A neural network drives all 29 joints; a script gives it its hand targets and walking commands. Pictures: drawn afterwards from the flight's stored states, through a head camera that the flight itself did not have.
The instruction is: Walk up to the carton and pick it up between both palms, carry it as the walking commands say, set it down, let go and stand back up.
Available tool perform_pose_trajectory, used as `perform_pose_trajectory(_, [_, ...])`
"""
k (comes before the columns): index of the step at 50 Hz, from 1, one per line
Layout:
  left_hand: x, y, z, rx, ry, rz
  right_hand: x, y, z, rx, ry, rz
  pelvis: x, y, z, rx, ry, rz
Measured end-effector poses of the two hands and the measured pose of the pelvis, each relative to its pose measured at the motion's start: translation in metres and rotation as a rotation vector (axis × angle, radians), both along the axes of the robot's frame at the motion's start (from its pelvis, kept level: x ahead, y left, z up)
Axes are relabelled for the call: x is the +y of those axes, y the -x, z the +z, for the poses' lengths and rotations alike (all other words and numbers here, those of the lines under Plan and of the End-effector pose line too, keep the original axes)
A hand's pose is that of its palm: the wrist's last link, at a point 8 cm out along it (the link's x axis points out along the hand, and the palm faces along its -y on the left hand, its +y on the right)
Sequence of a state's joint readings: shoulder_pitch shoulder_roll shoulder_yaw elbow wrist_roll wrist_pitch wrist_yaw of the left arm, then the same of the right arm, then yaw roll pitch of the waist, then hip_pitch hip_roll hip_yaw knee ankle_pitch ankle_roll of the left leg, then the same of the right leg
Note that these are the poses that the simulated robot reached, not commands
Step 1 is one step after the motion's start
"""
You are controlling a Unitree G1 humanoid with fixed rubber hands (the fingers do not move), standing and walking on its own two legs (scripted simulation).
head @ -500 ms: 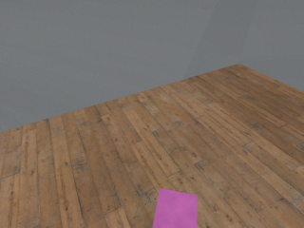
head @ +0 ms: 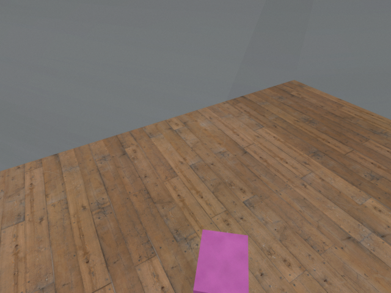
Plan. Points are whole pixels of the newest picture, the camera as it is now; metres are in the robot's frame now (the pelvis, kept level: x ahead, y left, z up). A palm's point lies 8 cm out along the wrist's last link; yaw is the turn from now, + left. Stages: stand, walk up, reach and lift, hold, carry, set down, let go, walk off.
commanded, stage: stand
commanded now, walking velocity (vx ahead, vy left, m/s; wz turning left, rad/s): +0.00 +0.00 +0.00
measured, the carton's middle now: (221, 272) +0.48 -0.09 -0.66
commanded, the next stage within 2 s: none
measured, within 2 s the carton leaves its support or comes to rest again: neither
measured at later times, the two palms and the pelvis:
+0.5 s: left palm out of the picture +0.01 +0.26 -0.12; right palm out of the picture +0.02 -0.30 -0.12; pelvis -0.02 -0.02 +0.00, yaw +1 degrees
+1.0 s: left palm out of the picture +0.03 +0.27 -0.11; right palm out of the picture +0.03 -0.31 -0.12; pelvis -0.02 -0.02 +0.01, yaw +1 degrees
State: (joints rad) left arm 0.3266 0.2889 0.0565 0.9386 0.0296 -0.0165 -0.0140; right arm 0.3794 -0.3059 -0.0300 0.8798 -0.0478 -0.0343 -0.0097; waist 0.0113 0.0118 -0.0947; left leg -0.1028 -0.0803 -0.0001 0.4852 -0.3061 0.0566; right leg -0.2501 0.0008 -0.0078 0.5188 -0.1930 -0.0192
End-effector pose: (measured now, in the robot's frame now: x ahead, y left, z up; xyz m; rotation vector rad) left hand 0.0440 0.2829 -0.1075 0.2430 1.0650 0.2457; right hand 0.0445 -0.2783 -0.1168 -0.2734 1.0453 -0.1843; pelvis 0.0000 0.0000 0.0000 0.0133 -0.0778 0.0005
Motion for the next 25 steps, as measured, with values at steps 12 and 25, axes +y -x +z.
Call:
perform_pose_trajectory(12, [-0.009,0.040,-0.008,0.108,0.007,0.016,-0.015,0.022,-0.004,0.081,0.005,-0.004,-0.009,0.017,0.001,0.001,-0.002,0.007])
perform_pose_trajectory(25, [-0.019,0.037,-0.009,0.122,0.009,0.021,-0.022,0.020,-0.007,0.111,-0.004,0.002,-0.018,0.018,0.002,-0.008,0.000,0.026])
